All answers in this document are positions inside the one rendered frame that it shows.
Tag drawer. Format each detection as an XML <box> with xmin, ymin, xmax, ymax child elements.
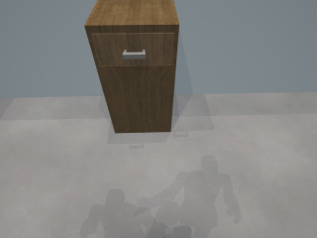
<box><xmin>92</xmin><ymin>32</ymin><xmax>174</xmax><ymax>66</ymax></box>

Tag handle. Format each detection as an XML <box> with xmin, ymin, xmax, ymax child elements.
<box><xmin>122</xmin><ymin>50</ymin><xmax>146</xmax><ymax>60</ymax></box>

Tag cabinet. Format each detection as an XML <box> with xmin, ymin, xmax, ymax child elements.
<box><xmin>84</xmin><ymin>0</ymin><xmax>179</xmax><ymax>134</ymax></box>

